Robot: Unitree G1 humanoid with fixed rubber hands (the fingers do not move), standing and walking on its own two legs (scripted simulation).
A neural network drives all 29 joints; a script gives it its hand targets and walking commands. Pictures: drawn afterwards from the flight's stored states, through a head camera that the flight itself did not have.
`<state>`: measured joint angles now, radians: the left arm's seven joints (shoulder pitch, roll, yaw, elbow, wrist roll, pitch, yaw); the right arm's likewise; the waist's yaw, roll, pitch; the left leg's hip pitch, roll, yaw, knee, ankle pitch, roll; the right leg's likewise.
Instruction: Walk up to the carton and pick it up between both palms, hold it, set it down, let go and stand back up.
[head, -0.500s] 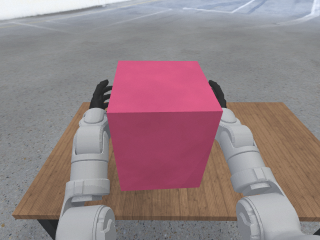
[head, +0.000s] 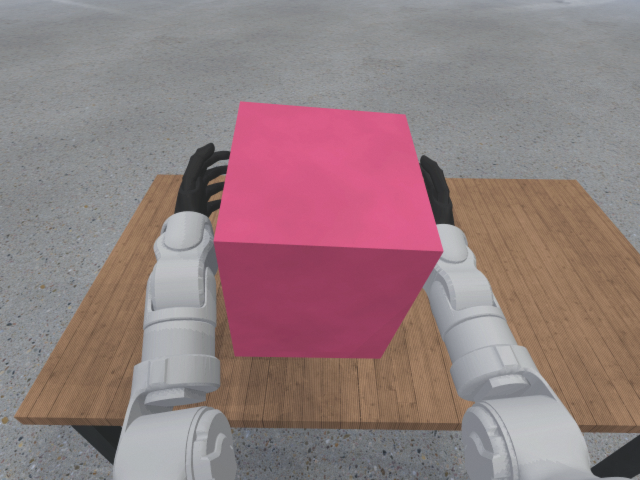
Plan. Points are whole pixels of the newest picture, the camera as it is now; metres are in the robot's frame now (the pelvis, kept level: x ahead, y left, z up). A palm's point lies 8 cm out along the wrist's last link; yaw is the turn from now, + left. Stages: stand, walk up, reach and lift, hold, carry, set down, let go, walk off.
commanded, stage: set down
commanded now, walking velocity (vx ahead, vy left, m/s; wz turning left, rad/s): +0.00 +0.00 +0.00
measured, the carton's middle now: (316, 240) +0.39 +0.02 +0.14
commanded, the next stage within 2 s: none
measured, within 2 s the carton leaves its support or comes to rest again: neither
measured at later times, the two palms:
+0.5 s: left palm (208, 230) +0.40 +0.15 +0.16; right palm (435, 240) +0.39 -0.14 +0.14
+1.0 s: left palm (220, 239) +0.41 +0.14 +0.13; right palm (434, 252) +0.40 -0.15 +0.11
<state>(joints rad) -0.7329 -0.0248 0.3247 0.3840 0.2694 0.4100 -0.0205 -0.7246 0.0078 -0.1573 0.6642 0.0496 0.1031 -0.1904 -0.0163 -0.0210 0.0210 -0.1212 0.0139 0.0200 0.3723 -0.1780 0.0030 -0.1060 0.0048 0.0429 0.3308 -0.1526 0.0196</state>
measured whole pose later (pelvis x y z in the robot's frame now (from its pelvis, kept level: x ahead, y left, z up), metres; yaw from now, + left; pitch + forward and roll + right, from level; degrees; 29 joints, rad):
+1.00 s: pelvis +0.01 +0.00 +0.00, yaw +0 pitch -3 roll -1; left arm -0.72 -0.04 0.32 0.62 0.28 0.21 -0.01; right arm -0.64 0.02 -0.21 0.74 -0.01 -0.03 -0.19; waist -0.02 -0.03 0.06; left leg -0.12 0.01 0.02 0.36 -0.19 0.00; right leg -0.10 0.00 0.04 0.31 -0.16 0.02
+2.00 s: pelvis +0.03 +0.00 +0.00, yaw +0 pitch -2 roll -1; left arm -0.72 -0.04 0.37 0.87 0.31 -0.04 -0.01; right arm -0.60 0.10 -0.42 0.84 -0.21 -0.22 -0.13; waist -0.02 -0.03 0.08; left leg -0.12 0.01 0.02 0.36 -0.20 0.00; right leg -0.10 0.00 0.04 0.31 -0.18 0.02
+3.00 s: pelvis +0.04 +0.00 +0.00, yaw +0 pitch +5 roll -1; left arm -0.68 -0.04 0.40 1.02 0.35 -0.28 0.03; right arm -0.58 0.11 -0.48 0.99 -0.29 -0.44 -0.13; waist -0.02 -0.03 0.04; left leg -0.25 0.01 0.02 0.36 -0.20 0.00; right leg -0.23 0.00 0.04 0.31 -0.17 0.02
